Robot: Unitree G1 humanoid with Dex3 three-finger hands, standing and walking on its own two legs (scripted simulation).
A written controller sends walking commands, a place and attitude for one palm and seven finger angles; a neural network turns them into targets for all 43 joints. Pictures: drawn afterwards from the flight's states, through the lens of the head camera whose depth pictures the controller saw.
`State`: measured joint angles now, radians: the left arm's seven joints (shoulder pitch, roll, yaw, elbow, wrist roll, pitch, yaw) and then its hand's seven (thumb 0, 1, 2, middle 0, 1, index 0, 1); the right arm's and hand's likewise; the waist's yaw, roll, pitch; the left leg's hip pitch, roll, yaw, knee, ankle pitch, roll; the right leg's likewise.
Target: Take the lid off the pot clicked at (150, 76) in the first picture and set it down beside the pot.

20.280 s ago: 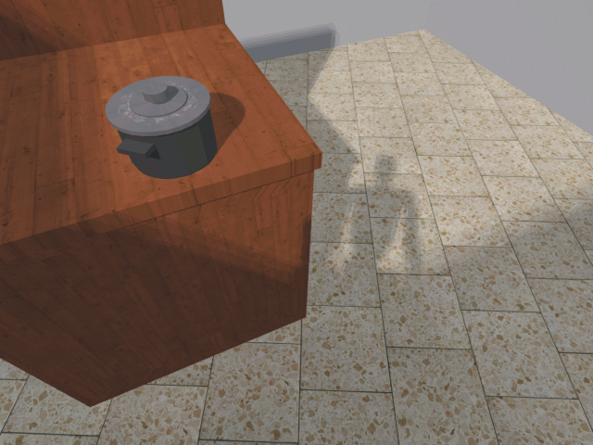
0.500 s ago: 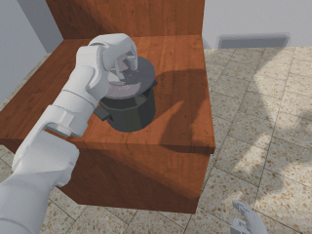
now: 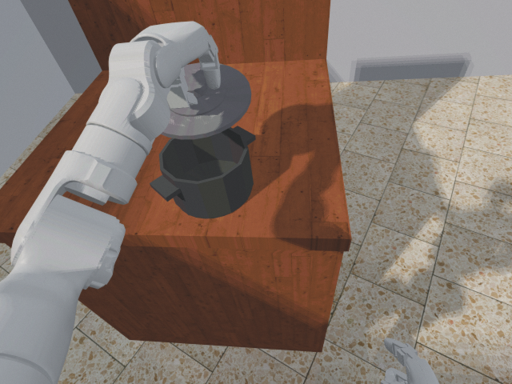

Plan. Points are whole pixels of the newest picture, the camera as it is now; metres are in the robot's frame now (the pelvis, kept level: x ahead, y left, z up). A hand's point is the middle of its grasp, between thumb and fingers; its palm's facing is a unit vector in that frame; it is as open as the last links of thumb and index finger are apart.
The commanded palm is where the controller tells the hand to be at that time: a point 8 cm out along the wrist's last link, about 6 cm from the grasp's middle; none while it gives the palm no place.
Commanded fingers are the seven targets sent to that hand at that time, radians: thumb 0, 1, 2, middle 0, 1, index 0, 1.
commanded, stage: lift the lid straight up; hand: left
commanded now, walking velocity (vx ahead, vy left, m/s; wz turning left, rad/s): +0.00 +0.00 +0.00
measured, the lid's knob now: (193, 86) +0.49 +0.09 +0.24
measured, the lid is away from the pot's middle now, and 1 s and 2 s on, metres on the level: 0.02 0.03 0.16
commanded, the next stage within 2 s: move the lid sideways beside the pot in 0.60 s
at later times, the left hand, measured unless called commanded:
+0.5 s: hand (176, 60) +0.46 +0.09 +0.30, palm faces -0.10 +0.01 -0.99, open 6.9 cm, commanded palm +0.43 +0.10 +0.37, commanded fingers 0.00 0.67 1.01 -0.91 -1.00 -0.95 -0.96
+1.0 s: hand (157, 62) +0.46 +0.12 +0.30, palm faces -0.11 -0.02 -0.99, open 6.9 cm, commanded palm +0.43 +0.14 +0.37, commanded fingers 0.00 0.67 1.01 -0.91 -1.00 -0.95 -0.96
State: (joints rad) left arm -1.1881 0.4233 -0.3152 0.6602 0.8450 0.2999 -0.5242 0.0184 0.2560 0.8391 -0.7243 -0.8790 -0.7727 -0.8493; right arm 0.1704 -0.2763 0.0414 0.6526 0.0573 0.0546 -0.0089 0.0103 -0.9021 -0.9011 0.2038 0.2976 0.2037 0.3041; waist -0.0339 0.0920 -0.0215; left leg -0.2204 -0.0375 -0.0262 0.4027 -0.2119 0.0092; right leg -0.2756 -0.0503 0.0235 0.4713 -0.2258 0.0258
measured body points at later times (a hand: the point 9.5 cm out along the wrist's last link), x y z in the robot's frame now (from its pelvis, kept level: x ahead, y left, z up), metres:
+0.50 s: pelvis +0.00 +0.00 +0.00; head +0.01 -0.04 +0.45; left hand +0.46 +0.09 +0.35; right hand +0.16 -0.23 -0.12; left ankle +0.00 +0.12 -0.74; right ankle +0.01 -0.14 -0.74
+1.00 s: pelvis +0.00 +0.00 +0.00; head +0.02 -0.04 +0.45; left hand +0.46 +0.12 +0.35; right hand +0.16 -0.24 -0.12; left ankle +0.00 +0.12 -0.74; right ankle +0.01 -0.14 -0.74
